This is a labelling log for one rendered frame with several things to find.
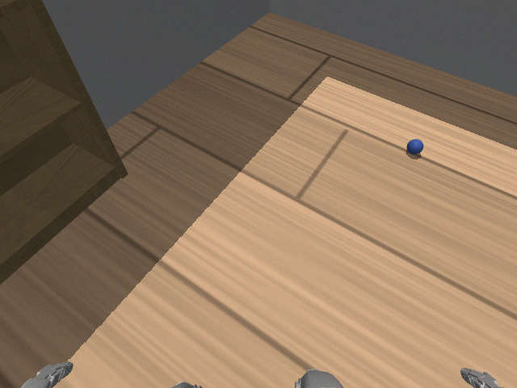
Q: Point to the ball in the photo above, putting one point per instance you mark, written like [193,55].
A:
[415,146]

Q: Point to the left robot hand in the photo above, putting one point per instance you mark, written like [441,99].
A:
[49,376]

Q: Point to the bookshelf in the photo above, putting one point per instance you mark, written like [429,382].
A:
[56,156]

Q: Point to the right robot hand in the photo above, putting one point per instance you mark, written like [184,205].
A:
[478,380]

